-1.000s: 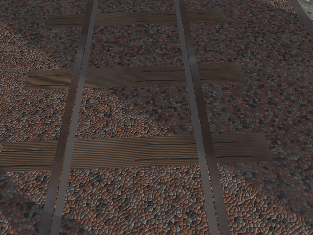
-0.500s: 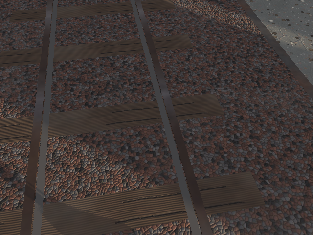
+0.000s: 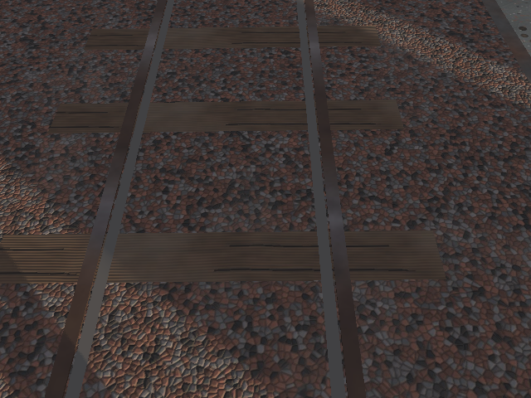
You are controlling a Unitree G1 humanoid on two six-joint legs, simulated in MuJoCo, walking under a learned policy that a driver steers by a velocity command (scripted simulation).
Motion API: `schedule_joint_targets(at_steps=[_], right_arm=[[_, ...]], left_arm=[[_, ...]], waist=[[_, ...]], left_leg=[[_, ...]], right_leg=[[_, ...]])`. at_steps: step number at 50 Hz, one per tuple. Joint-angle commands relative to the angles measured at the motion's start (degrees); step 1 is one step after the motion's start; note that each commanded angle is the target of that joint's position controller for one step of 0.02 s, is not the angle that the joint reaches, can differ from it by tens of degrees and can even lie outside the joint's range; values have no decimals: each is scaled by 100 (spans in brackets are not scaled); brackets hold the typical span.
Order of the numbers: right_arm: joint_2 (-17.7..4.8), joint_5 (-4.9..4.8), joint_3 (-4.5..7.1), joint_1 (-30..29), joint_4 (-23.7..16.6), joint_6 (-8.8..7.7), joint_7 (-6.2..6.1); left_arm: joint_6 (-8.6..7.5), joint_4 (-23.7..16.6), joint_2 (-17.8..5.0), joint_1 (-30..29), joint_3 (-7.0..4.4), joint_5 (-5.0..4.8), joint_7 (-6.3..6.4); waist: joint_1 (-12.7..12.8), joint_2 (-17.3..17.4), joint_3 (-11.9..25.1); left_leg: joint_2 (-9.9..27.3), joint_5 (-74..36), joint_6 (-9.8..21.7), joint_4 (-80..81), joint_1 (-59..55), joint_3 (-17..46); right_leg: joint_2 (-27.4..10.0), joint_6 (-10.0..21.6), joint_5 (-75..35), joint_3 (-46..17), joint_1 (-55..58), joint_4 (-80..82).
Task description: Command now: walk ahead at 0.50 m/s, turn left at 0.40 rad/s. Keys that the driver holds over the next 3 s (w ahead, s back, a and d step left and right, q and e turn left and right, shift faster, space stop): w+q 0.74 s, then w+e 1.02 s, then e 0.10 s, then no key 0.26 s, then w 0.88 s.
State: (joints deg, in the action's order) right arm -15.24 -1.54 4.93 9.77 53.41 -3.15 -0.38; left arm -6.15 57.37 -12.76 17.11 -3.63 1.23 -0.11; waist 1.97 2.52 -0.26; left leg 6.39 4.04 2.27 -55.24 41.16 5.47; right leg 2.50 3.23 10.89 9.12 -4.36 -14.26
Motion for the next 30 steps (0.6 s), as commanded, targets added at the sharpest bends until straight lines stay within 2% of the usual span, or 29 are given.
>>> schedule_joint_targets(at_steps=[1,5,8,10,11,12,13,14,15,16,17,18,19,21,22,24,25,27,30], right_arm=[[-159,41,14,-176,-326,-40,88],[-13,52,-87,-953,-697,-35,227],[-60,29,-93,-1212,-991,-26,350],[-262,19,-4,-977,-1087,-8,408],[-440,2,88,-538,-1041,4,416],[-715,-18,241,275,-871,6,390],[-1180,-9,454,1202,-658,42,276],[-1773,-40,551,1322,-614,41,205],[-1491,50,422,1558,-752,-13,204],[-1124,112,325,1417,-736,-62,191],[-886,73,261,1013,-812,-108,185],[-688,64,199,534,-934,-123,192],[-553,109,143,261,-1046,-135,175],[-637,97,144,187,-1117,-140,126],[-737,86,166,251,-1123,-147,87],[-925,67,218,431,-1117,-141,2],[-946,53,225,506,-1113,-126,-25],[-936,31,227,663,-1103,-84,-51],[-919,15,223,952,-1033,-44,-45]], left_arm=[[-88,-394,-832,-356,-140,-22,107],[15,-253,-935,152,-178,-97,167],[163,-243,-1057,244,-232,-162,183],[241,-347,-1237,64,-285,-194,223],[289,-395,-1323,-14,-307,-198,245],[326,-449,-1364,-146,-304,-217,255],[294,-549,-1319,-158,-273,-182,260],[125,-826,-388,363,-4,18,136],[-170,-993,-646,-80,-2,-218,36],[-320,-1169,-902,-702,-74,-425,-21],[-378,-1191,-881,-821,-55,-390,-10],[-362,-1127,-919,-842,-102,-231,38],[-280,-1118,-1002,-723,-165,-159,55],[-113,-1181,-917,-618,-187,-107,63],[-61,-1228,-840,-703,-169,-73,77],[-13,-1402,-729,-1131,-127,-28,100],[-11,-1472,-683,-1358,-104,-27,93],[-33,-1592,-587,-1762,-55,-56,53],[-73,-1792,-653,-2192,-49,-150,-12]], waist=[[-131,-544,-281],[171,-396,-550],[149,-470,-573],[-110,-718,-255],[-385,-838,39],[-848,-803,473],[-1261,-406,995],[-625,1143,1460],[-844,749,2237],[-984,446,1561],[-752,9,1035],[-475,-308,656],[-246,-260,529],[-50,-212,366],[-44,-203,281],[-150,-128,131],[-234,-67,85],[-417,93,39],[-621,249,16]], left_leg=[[41,-925,-31,848,-141,-148],[-23,-920,63,1625,121,-500],[-162,-198,219,1881,196,-787],[-517,409,417,1884,-523,-1156],[-750,685,546,1856,-1162,-1301],[-987,461,734,2195,-2309,-1340],[-675,307,1027,2456,-4054,-533],[826,752,2043,2725,-6123,2524],[1335,1213,2395,3689,-6696,4302],[1140,839,2032,3791,-6365,3458],[896,402,1800,3767,-5516,2663],[670,-140,1647,3842,-4551,2094],[531,-559,1598,3971,-3900,1766],[395,-850,1596,4182,-3251,1514],[336,-1016,1591,4245,-3015,1347],[162,-1091,1495,4309,-2745,1061],[24,-973,1383,4285,-2652,920],[-188,-609,1173,4197,-2527,754],[-110,-145,1028,4021,-2660,1018]], right_leg=[[-1515,578,-1420,-334,-362,871],[-1738,529,-1693,-22,442,721],[-1960,461,-2651,148,1102,221],[-1978,336,-4600,318,1225,-498],[-1945,268,-5446,380,1187,-1199],[-1783,123,-5569,477,865,-2288],[-1545,-137,-4210,494,-366,-3904],[-379,-504,1351,154,-3054,-6045],[4,-427,2347,-1237,-3905,-6866],[-332,-254,1871,-1457,-4454,-6823],[-610,-159,1362,-1426,-4347,-6321],[-800,-190,1099,-1391,-3914,-5795],[-932,-238,939,-1421,-3433,-5476],[-981,-400,841,-1358,-3081,-4931],[-962,-490,684,-1282,-3055,-4624],[-852,-644,5,-1172,-3092,-3804],[-765,-671,-448,-1150,-3011,-3312],[-542,-662,-1242,-1100,-2719,-2391],[-334,-616,-1672,-1125,-2449,-1725]])
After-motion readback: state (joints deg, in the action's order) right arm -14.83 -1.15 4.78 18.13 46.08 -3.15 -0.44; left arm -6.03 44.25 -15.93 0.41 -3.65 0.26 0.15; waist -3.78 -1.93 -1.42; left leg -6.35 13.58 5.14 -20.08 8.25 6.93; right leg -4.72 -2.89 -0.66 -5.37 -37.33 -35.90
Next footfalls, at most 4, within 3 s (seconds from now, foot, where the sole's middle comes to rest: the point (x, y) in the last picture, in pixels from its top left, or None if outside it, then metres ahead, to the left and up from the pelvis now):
0.26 left None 0.31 0.15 -0.78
0.74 right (274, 348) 0.64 0.04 -0.78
1.16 left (162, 322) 0.71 0.35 -0.78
1.66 right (246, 227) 1.05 0.14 -0.78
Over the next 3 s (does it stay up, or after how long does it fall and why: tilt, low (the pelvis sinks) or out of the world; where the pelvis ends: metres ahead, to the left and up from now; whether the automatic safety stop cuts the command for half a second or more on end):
stays up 1.42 0.20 -0.02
